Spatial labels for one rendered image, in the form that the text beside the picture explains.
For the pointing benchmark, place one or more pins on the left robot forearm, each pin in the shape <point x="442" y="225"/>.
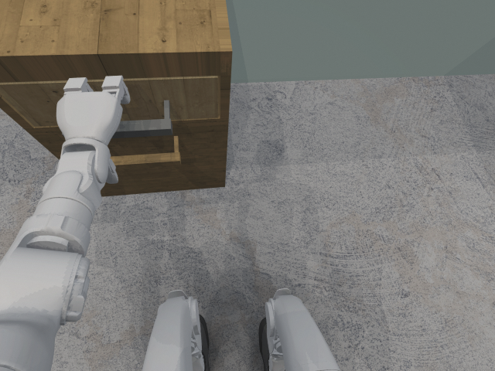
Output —
<point x="66" y="210"/>

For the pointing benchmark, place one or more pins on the left robot hand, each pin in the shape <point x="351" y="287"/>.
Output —
<point x="83" y="113"/>

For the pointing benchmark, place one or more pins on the right robot thigh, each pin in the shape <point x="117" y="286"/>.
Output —
<point x="303" y="345"/>

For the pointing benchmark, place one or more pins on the cabinet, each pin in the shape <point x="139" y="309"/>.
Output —
<point x="51" y="40"/>

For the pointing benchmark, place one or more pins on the handle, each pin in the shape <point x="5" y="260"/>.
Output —
<point x="145" y="161"/>
<point x="145" y="128"/>

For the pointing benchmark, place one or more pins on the robot left upper arm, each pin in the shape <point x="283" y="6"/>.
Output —
<point x="40" y="290"/>

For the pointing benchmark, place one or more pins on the right robot shin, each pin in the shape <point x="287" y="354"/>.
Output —
<point x="276" y="361"/>

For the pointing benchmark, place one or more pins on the drawer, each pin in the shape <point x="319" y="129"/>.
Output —
<point x="189" y="98"/>

